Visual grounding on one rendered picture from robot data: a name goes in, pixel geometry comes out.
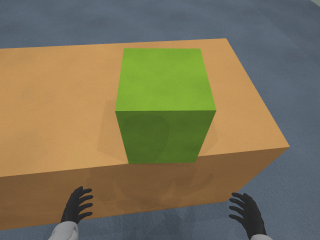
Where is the right robot hand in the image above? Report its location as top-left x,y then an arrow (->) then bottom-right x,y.
229,192 -> 267,240

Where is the left robot hand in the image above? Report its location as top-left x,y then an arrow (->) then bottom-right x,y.
60,186 -> 93,224

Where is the carton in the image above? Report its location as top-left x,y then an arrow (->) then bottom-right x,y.
115,48 -> 217,164

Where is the robot left forearm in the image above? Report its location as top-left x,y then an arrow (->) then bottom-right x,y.
48,221 -> 79,240

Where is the pedestal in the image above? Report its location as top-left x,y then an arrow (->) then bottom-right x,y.
0,38 -> 290,231

